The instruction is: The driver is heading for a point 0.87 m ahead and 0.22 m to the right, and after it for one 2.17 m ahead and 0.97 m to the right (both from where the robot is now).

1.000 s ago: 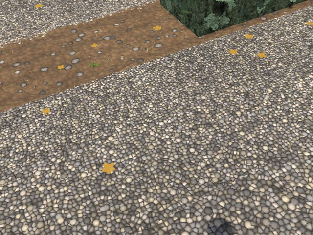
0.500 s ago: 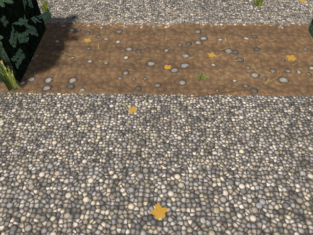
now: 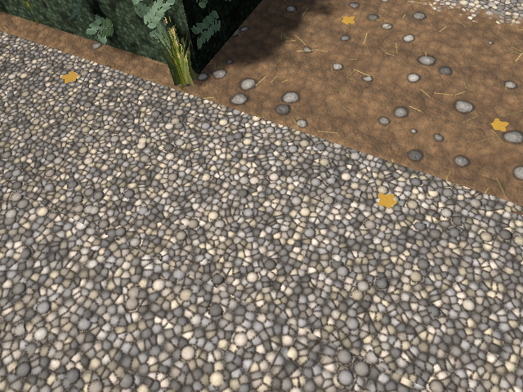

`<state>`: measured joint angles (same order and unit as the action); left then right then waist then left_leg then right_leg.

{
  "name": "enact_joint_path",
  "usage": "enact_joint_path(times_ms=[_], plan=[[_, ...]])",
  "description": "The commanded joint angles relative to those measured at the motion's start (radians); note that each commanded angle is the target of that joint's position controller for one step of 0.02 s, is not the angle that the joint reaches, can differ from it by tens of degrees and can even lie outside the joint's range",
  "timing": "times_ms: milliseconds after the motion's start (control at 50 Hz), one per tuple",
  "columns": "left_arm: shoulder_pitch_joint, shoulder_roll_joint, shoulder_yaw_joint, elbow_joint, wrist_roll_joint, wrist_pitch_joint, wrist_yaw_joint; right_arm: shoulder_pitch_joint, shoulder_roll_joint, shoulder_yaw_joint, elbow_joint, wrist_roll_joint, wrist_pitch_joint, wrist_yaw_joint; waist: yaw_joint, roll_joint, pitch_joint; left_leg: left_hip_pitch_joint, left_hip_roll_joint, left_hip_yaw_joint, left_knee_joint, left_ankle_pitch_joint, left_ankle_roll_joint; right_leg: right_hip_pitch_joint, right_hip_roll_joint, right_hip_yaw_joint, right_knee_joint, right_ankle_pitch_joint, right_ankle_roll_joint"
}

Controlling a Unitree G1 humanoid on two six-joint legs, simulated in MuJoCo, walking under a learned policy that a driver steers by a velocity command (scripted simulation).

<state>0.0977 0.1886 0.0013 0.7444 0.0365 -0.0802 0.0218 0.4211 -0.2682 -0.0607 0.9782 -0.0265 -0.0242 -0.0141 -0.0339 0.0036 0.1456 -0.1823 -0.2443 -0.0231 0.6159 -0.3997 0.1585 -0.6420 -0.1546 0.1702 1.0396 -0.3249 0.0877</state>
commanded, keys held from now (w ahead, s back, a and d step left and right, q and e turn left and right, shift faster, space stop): e+shift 0.52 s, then w+e+shift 0.24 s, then w+q+shift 0.24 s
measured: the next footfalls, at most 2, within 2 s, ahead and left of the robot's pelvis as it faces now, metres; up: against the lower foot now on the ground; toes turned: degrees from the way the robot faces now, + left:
right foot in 0.06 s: +0.27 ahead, -0.19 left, +0.00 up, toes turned +4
left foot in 0.42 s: +0.31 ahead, +0.03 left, +0.00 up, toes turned -12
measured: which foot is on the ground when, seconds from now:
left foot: down 0.00-0.08, up 0.10-0.40, down 0.42-0.88, up 0.90-1.00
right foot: up 0.00-0.04, down 0.06-0.42, up 0.44-0.86, down 0.88-1.00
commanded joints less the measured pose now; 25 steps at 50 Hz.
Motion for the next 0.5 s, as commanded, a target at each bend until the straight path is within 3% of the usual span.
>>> enact_joint_path(times_ms=[20, 40, 60, 80, 100, 120, 140, 160, 200, 240, 280, 340, 400, 420, 440, 460, 480, 500], plan=[[0.348, 0.137, 0.046, 0.053, -0.027, 0.001, -0.005, -0.229, -0.168, -0.038, -0.159, 0.032, -0.057, 0.002, 0.194, -0.026, -0.195, -0.418, 0.232, -0.182, -0.086, 0.624, 0.084, 0.628, 0.121, -0.19, -0.286, 0.416, -0.029], [0.443, 0.134, 0.052, 0.107, -0.008, -0.001, -0.011, -0.212, -0.153, -0.035, -0.146, 0.049, -0.058, 0.01, 0.215, -0.07, -0.252, -0.379, 0.179, -0.126, 0.05, 0.685, 0.047, 0.734, 0.174, -0.252, -0.344, 0.509, -0.059], [0.523, 0.15, 0.06, 0.145, 0.011, 0.002, -0.013, -0.173, -0.158, -0.033, -0.128, 0.057, -0.057, 0.015, 0.241, -0.08, -0.281, -0.31, 0.162, -0.101, 0.202, 0.769, 0.001, 0.768, 0.185, -0.254, -0.372, 0.49, -0.089], [0.57, 0.235, 0.08, 0.138, 0.016, -0.008, -0.016, -0.124, -0.143, -0.035, -0.13, 0.07, -0.052, 0.012, 0.258, -0.181, -0.293, -0.292, 0.067, -0.037, 0.546, 0.508, -0.064, 0.762, 0.03, -0.076, -0.449, 0.869, -0.166], [0.494, 0.317, 0.092, 0.13, 0.0, 0.003, -0.026, 0.088, -0.046, -0.029, -0.134, 0.076, -0.039, 0.006, 0.113, -0.465, -0.397, -0.356, -0.085, -0.011, 0.897, -0.192, -0.108, 0.779, -0.252, 0.434, -0.577, 1.245, -0.366], [0.346, 0.279, 0.086, 0.079, -0.034, 0.017, -0.041, 0.126, -0.049, -0.014, -0.118, 0.014, -0.021, 0.001, 0.059, -0.288, -0.346, -0.472, 0.013, -0.107, 0.933, -0.218, -0.099, 0.74, -0.251, 0.569, -0.606, 0.932, -0.406], [0.244, 0.224, 0.079, 0.056, -0.038, 0.024, -0.04, 0.055, -0.047, -0.012, -0.122, -0.001, -0.002, -0.001, 0.047, -0.185, -0.231, -0.523, 0.085, -0.092, 0.915, -0.207, -0.107, 0.64, -0.217, 0.494, -0.612, 0.654, -0.399], [0.177, 0.186, 0.066, 0.044, -0.029, 0.036, -0.04, -0.018, -0.05, -0.008, -0.151, -0.018, 0.006, -0.002, 0.025, -0.117, -0.165, -0.517, 0.152, -0.047, 0.812, -0.179, -0.112, 0.537, -0.158, 0.413, -0.633, 0.552, -0.37], [0.175, 0.182, 0.066, 0.049, -0.015, 0.041, -0.034, -0.115, -0.043, 0.004, -0.192, -0.013, 0.023, 0.005, 0.022, -0.107, -0.15, -0.399, 0.212, -0.007, 0.586, -0.095, -0.134, 0.399, -0.069, 0.261, -0.643, 0.673, -0.33], [0.195, 0.215, 0.08, 0.051, -0.007, 0.045, -0.031, -0.18, -0.022, 0.02, -0.229, 0.001, 0.035, -0.001, 0.024, -0.115, -0.178, -0.304, 0.207, 0.027, 0.398, -0.055, -0.158, 0.355, -0.012, 0.18, -0.635, 0.903, -0.32], [0.198, 0.236, 0.093, 0.037, -0.016, 0.056, -0.029, -0.204, -0.014, 0.032, -0.247, 0.015, 0.041, -0.009, 0.019, -0.136, -0.242, -0.223, 0.194, 0.029, 0.271, 0.028, -0.169, 0.356, 0.007, 0.166, -0.625, 0.919, -0.31], [0.153, 0.253, 0.111, -0.026, -0.029, 0.094, -0.033, -0.273, -0.051, 0.033, -0.282, 0.022, 0.055, -0.011, 0.017, -0.137, -0.274, -0.13, 0.17, 0.022, 0.152, 0.074, -0.174, 0.286, 0.044, 0.215, -0.646, 0.531, -0.28], [0.104, 0.256, 0.125, -0.071, -0.039, 0.129, -0.036, -0.242, -0.059, 0.033, -0.29, 0.017, 0.055, -0.02, -0.023, -0.118, -0.22, 0.04, 0.168, 0.012, -0.093, 0.143, -0.168, 0.154, 0.104, 0.286, -0.63, 0.123, -0.22], [0.12, 0.226, 0.119, -0.079, -0.048, 0.131, -0.034, -0.21, -0.104, 0.022, -0.292, 0.001, 0.046, -0.029, -0.026, -0.059, -0.203, 0.106, 0.27, -0.079, -0.204, 0.08, -0.138, 0.081, 0.144, 0.268, -0.567, -0.022, -0.18], [0.146, 0.139, 0.101, -0.108, -0.07, 0.127, -0.033, -0.182, -0.193, 0.005, -0.307, -0.017, 0.039, -0.038, -0.015, 0.144, -0.246, 0.195, 0.549, -0.335, -0.337, -0.028, -0.073, -0.022, 0.25, 0.111, -0.331, -0.264, -0.127], [0.168, 0.166, 0.106, -0.099, -0.044, 0.131, -0.031, -0.236, -0.239, -0.011, -0.323, -0.021, 0.041, -0.045, 0.003, 0.222, -0.209, 0.068, 0.679, -0.486, -0.435, -0.024, 0.011, -0.05, 0.311, -0.063, -0.08, -0.264, -0.114], [0.165, 0.227, 0.122, -0.099, -0.023, 0.132, -0.036, -0.28, -0.177, 0.002, -0.338, -0.013, 0.034, -0.047, 0.041, 0.151, -0.183, -0.001, 0.663, -0.432, -0.408, 0.083, 0.052, -0.008, 0.221, -0.075, 0.018, -0.213, -0.107], [0.175, 0.234, 0.129, -0.085, -0.022, 0.137, -0.044, -0.331, -0.11, 0.018, -0.348, -0.001, 0.025, -0.045, 0.072, 0.112, -0.155, -0.035, 0.596, -0.324, -0.391, 0.193, 0.048, 0.024, 0.197, -0.087, 0.068, -0.158, -0.096]])
Keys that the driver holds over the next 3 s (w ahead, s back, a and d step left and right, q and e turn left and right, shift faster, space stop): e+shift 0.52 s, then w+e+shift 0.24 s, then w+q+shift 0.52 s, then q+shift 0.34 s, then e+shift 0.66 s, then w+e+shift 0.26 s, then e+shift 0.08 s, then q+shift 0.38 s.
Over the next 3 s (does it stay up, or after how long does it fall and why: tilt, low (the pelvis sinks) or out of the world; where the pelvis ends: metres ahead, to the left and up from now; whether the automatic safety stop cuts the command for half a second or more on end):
stays up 1.00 -0.51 -0.16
